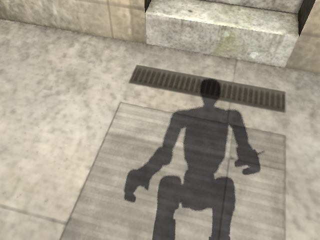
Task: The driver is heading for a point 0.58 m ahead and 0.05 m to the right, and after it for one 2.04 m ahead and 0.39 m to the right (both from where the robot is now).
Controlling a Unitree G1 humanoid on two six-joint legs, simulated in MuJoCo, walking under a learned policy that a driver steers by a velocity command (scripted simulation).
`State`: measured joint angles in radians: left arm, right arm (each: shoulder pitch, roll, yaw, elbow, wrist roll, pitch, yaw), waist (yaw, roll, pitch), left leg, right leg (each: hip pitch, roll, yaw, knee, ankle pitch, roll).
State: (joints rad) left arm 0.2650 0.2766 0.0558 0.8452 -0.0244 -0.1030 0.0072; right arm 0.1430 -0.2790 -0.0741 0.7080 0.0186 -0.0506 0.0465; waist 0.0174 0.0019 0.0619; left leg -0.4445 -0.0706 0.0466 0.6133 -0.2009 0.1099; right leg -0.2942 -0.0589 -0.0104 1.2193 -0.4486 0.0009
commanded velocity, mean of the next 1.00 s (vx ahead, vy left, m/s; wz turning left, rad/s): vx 0.36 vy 0.00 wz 0.07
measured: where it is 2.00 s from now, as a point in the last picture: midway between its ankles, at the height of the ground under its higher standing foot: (174, 227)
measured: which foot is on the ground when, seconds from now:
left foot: down 0.00-0.44, up 0.46-0.86, down 0.88-1.00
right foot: up 0.00-0.40, down 0.42-0.88, up 0.90-1.00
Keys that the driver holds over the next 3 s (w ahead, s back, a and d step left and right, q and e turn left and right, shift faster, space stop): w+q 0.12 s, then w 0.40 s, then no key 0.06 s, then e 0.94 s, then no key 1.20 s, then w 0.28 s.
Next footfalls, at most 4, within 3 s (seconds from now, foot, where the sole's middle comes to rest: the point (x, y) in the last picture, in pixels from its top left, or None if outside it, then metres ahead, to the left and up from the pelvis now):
0.42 right None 0.42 -0.11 -0.76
0.88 left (140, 204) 0.58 0.12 -0.76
1.28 right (206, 229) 0.48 -0.15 -0.76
1.76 left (150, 208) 0.56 0.08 -0.76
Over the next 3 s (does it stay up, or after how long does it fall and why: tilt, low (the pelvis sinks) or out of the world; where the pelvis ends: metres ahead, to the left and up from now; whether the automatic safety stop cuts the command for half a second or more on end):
stays up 0.52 -0.05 0.01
